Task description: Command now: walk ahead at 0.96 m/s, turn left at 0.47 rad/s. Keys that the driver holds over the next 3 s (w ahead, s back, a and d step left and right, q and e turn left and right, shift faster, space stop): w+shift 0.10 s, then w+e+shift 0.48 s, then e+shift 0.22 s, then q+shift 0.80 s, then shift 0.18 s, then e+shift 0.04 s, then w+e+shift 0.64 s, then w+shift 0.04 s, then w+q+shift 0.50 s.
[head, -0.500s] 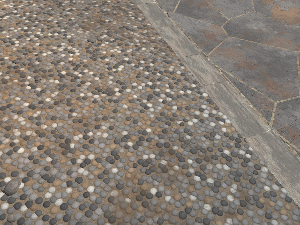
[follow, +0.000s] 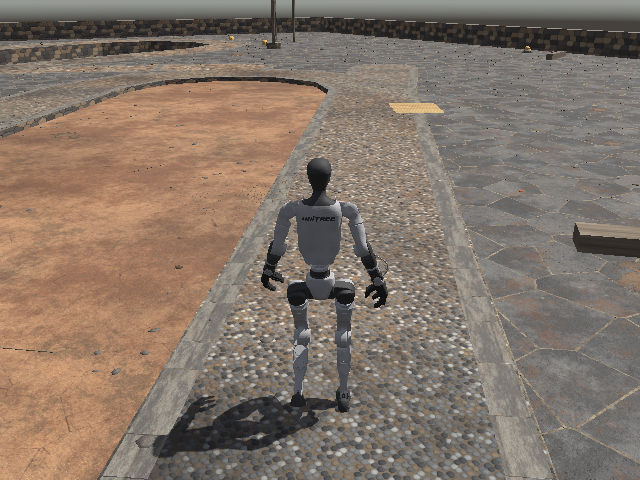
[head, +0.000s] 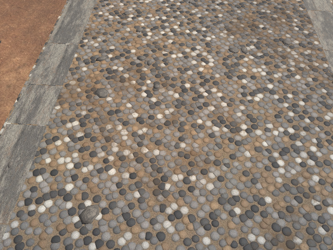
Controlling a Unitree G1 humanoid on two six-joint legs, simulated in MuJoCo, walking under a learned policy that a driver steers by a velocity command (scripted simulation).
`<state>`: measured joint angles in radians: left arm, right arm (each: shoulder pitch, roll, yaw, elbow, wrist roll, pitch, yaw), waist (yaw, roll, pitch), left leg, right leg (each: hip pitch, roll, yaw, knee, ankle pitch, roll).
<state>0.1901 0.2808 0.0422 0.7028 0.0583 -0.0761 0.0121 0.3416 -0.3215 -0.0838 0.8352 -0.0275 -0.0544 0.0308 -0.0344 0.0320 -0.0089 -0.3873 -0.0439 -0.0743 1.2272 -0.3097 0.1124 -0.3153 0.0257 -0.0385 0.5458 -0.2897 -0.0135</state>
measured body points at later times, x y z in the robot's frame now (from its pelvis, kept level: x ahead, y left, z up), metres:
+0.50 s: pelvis +0.46 +0.03 +0.01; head +0.48 +0.03 +0.46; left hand +0.60 +0.29 -0.11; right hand +0.45 -0.26 -0.11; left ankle +0.40 +0.13 -0.73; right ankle +0.48 -0.10 -0.63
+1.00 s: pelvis +0.82 -0.07 +0.01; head +0.86 -0.10 +0.45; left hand +0.99 +0.14 -0.12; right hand +0.85 -0.35 -0.11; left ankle +1.01 +0.02 -0.66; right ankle +0.82 -0.09 -0.73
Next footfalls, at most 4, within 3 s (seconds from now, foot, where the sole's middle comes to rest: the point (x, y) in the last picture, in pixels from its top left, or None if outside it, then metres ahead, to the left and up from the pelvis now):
0.28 left None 0.44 0.13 -0.77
0.70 right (188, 164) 0.86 -0.10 -0.77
1.24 left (172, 134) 1.04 -0.03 -0.77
1.68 right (209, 135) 1.03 -0.22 -0.77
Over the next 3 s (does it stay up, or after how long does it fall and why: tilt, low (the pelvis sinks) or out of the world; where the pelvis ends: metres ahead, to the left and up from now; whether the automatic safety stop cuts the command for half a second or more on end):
stays up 1.71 -0.38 -0.02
